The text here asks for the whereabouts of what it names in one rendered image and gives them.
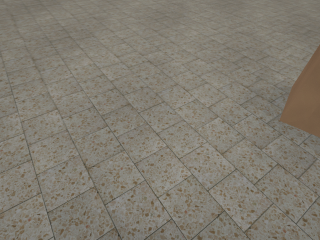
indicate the pedestal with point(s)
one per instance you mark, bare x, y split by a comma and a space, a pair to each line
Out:
302, 108

